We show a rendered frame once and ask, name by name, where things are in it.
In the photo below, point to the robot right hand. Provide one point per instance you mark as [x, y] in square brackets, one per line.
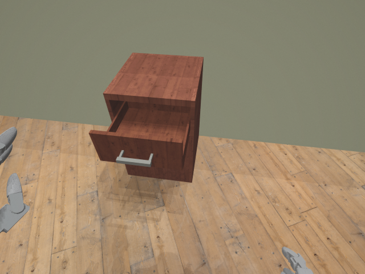
[296, 261]

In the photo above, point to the robot left hand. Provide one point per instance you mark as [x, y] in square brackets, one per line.
[11, 213]

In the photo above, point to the cabinet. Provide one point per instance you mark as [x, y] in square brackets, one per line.
[161, 79]

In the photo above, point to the handle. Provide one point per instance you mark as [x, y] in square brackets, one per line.
[137, 162]

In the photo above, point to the drawer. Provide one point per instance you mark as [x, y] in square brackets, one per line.
[142, 129]

